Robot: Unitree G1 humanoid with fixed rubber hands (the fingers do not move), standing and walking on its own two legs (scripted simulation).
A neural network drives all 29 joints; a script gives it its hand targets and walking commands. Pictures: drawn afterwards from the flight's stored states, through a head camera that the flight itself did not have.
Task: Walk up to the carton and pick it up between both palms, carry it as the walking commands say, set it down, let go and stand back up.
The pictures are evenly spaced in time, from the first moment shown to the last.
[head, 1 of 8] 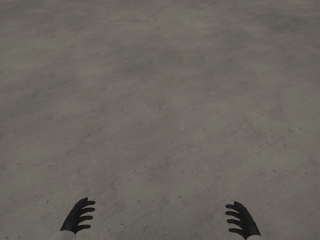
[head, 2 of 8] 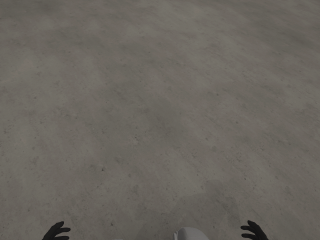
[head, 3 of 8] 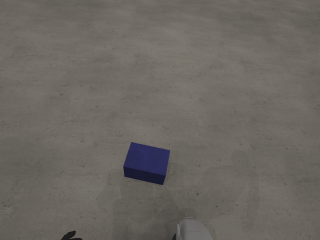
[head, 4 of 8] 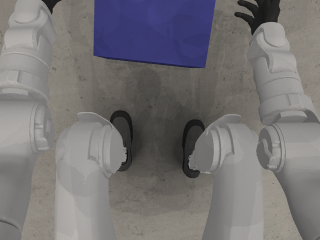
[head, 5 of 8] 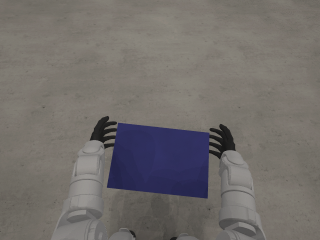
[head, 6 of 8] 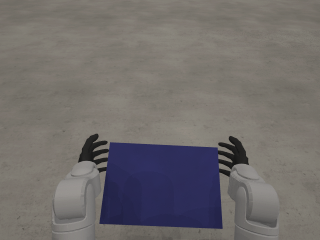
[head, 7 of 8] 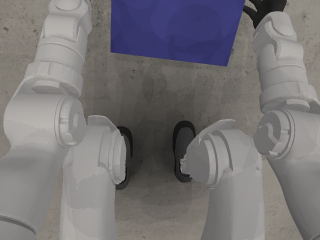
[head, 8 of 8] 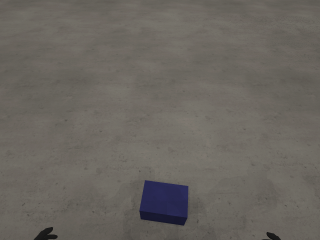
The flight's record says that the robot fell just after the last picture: no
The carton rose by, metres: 0.70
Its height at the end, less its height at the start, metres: +0.00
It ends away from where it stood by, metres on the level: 1.13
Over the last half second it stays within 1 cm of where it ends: yes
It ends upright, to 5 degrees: yes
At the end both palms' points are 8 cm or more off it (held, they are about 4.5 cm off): yes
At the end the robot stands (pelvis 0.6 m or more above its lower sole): yes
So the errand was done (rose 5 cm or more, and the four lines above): yes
